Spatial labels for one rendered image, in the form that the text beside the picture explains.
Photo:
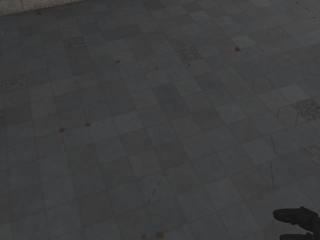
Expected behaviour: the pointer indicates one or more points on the right robot hand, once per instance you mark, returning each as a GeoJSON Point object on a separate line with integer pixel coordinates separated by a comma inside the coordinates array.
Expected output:
{"type": "Point", "coordinates": [302, 217]}

